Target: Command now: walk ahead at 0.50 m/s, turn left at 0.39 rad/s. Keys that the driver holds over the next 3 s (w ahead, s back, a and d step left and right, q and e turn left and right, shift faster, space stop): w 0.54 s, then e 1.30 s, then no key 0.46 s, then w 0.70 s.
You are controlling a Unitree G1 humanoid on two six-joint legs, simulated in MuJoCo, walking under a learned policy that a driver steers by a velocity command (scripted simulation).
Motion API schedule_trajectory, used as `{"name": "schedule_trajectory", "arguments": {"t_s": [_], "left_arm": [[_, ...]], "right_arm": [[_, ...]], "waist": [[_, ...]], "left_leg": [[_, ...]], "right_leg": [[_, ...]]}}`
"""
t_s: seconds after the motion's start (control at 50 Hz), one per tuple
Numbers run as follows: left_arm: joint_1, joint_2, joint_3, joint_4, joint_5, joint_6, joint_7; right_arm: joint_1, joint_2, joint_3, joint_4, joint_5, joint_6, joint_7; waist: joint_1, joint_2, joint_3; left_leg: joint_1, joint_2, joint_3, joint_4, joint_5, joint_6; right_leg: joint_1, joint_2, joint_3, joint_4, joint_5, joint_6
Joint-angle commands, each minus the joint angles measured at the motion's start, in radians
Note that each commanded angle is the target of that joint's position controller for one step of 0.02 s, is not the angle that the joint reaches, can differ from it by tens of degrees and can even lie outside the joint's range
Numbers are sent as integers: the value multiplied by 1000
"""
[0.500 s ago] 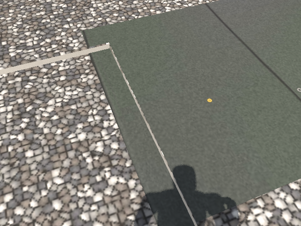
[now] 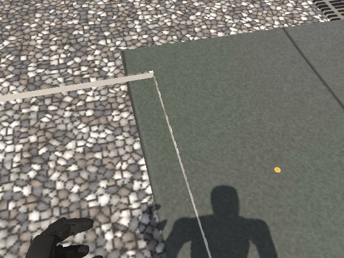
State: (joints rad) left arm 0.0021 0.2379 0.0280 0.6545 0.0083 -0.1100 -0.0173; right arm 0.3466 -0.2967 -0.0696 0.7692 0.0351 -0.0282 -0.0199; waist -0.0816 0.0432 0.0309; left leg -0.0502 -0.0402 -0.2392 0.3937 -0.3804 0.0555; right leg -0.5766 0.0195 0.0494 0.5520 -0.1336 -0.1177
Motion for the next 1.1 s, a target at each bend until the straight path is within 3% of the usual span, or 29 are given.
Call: {"name": "schedule_trajectory", "arguments": {"t_s": [0.02,0.06,0.08,0.1,0.14,0.16,0.18,0.2,0.22,0.26,0.28,0.3,0.32,0.38,0.46,0.52,0.58,0.64,0.66,0.68,0.7,0.74,0.76,0.8,0.86,0.96,1.06,1.08,1.1], "left_arm": [[1,154,78,-63,10,-34,-17],[246,184,101,11,10,-20,-14],[425,226,112,58,14,-2,-5],[465,214,104,97,1,13,1],[361,152,87,103,-14,32,15],[300,113,75,97,-18,42,18],[208,129,62,76,-15,64,26],[120,178,68,53,-4,90,33],[2,215,79,29,-17,106,42],[68,93,50,36,-6,102,35],[94,8,24,24,-16,82,21],[51,93,39,-35,-43,52,22],[42,177,59,-30,-45,36,24],[164,187,67,44,-14,21,13],[140,101,40,24,-13,17,-13],[4,38,10,-41,-18,10,-35],[33,98,30,-34,-19,11,-44],[230,127,55,36,-20,21,-35],[352,156,62,90,-9,31,-23],[432,228,58,122,13,38,-10],[448,212,46,112,27,41,-7],[267,213,66,58,-10,54,6],[213,192,61,48,-22,60,11],[154,211,65,34,-16,77,16],[107,217,72,18,2,91,20],[116,226,80,16,-14,128,45],[106,187,68,3,-24,149,56],[160,141,55,7,-17,149,55],[223,101,48,-21,-20,143,55]], "right_arm": [[142,-100,-11,5,5,0,-3],[-11,-160,-25,-43,-16,-9,-3],[-90,-108,-5,-80,-29,-21,1],[-119,-71,10,-97,-54,-23,7],[-180,-71,8,-108,-32,-37,22],[-266,-48,18,-115,-42,-39,22],[-223,3,24,-117,-33,-31,20],[-102,53,44,-100,-18,-17,29],[91,25,34,-48,21,-8,41],[160,-55,9,26,-7,-14,38],[190,-152,-10,12,-37,-22,23],[195,-247,-36,6,-69,-30,31],[107,-191,-22,-5,-60,-40,31],[-28,-122,3,-25,-38,-50,34],[-34,-99,10,-10,-38,-25,19],[15,-105,8,23,-27,-15,5],[67,-112,3,59,-27,-13,-2],[20,-171,-5,81,-21,-10,-5],[-51,-171,-9,61,-29,-24,-2],[-40,-50,20,23,-89,-41,8],[117,-39,31,65,-52,-58,29],[-66,-123,8,9,-11,-66,25],[-101,-115,6,6,-21,-56,13],[-71,-94,1,-6,-32,-18,0],[-41,-54,6,-9,-41,12,-19],[-142,-73,-5,-52,-44,31,-16],[-120,-84,-22,-68,-40,-1,2],[-87,-145,-38,-72,-54,-6,-4],[-121,-239,-56,-85,-81,4,-7]], "waist": [[62,-12,-222],[208,-23,-356],[290,-165,-432],[277,-311,-413],[219,-221,-208],[218,-88,-112],[136,-106,-89],[56,-236,-56],[-49,-387,-7],[-54,-170,-48],[-59,130,-80],[-71,300,-14],[-41,180,71],[28,139,69],[36,68,24],[1,52,49],[24,35,-13],[169,76,-191],[226,41,-223],[191,-273,-307],[160,-263,-514],[170,-128,-287],[144,-40,-199],[74,-56,-116],[42,-145,-115],[70,-174,-136],[35,-192,-86],[47,-72,-105],[115,242,-95]], "left_leg": [[-99,106,-72,100,764,0],[-290,78,-48,312,830,-63],[-426,12,-2,557,454,-97],[-506,-29,37,691,-204,-113],[-600,38,92,667,-210,-112],[-516,44,154,552,-186,-103],[-383,30,182,448,-216,-108],[-215,20,211,347,-213,-99],[-50,90,207,168,37,-45],[166,35,223,126,121,-46],[223,287,-101,-25,-50,17],[127,468,-437,-165,-80,126],[121,431,-396,-166,-125,155],[134,310,-113,-117,442,121],[88,217,103,-143,776,107],[3,192,164,-192,710,97],[121,213,179,-127,967,80],[149,196,212,205,1268,2],[-1,146,225,387,1095,-26],[-385,-3,243,808,-94,-90],[-555,-18,96,1027,-336,-127],[-631,66,116,938,-195,-136],[-621,82,145,880,-146,-141],[-480,87,161,768,-94,-156],[-352,58,196,565,-47,-174],[-280,30,170,403,144,-163],[-150,26,165,60,230,-119],[-73,184,34,-35,260,-66],[-47,410,-240,-97,407,86]], "right_leg": [[491,2,4,-53,209,-17],[799,-64,74,-15,167,-90],[947,-218,268,-68,113,-192],[937,-329,417,-121,256,-242],[744,-237,355,-124,185,-200],[548,-172,293,-180,162,-126],[366,-153,286,-235,46,-117],[175,-148,320,-318,-146,-149],[18,-184,358,-288,-287,-146],[-117,-77,198,-52,-298,-45],[-246,9,57,281,-387,45],[-362,6,50,381,-434,66],[-414,-66,65,460,-349,82],[-377,-125,9,499,-147,105],[-252,-107,-85,406,-2,137],[-88,-64,-132,113,139,127],[36,1,-139,19,165,74],[393,52,-134,-133,308,-5],[606,5,-92,-164,477,-22],[989,-247,162,18,1171,-123],[1149,-461,396,47,1357,-305],[871,-332,284,-78,934,-242],[716,-282,253,-125,775,-209],[445,-243,217,-220,614,-199],[256,-205,168,-237,566,-174],[185,-165,226,-229,127,-105],[196,-107,352,-97,-54,-19],[147,-40,287,64,-213,41],[-24,127,86,294,-491,102]]}}
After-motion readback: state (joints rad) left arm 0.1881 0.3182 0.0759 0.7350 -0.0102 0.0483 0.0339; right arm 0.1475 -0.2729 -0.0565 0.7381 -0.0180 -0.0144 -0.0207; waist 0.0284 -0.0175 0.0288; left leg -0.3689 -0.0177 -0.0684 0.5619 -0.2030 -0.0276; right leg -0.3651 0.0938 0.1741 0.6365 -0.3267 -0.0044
